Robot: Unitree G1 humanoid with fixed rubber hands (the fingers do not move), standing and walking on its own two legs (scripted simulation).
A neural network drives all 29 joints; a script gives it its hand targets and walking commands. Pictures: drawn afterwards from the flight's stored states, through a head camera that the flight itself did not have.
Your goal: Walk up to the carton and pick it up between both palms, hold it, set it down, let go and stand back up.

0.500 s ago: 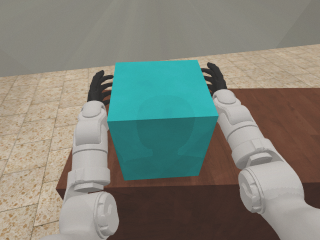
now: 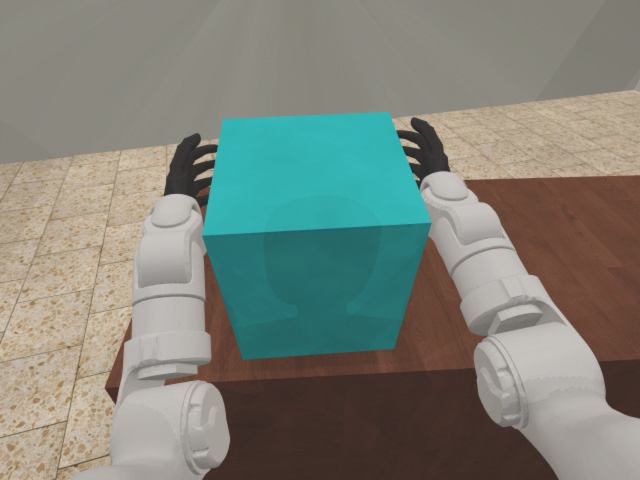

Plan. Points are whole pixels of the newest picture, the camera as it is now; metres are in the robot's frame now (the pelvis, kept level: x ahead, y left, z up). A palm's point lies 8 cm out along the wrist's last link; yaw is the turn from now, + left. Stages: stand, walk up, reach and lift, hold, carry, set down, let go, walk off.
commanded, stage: reach and lift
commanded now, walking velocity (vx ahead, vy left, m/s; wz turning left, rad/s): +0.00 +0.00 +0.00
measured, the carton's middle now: (313, 240) +0.38 +0.02 +0.15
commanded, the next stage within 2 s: hold in 0.58 s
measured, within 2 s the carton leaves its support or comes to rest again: neither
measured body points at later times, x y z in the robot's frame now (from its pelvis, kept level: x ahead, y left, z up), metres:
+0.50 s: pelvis +0.00 +0.00 +0.00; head -0.06 +0.02 +0.45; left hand +0.38 +0.18 +0.23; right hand +0.41 -0.12 +0.24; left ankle +0.01 +0.14 -0.75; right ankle +0.02 -0.11 -0.75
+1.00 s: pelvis +0.00 +0.00 +0.00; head -0.07 +0.02 +0.44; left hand +0.37 +0.17 +0.25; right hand +0.39 -0.13 +0.26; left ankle +0.01 +0.14 -0.75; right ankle +0.02 -0.11 -0.75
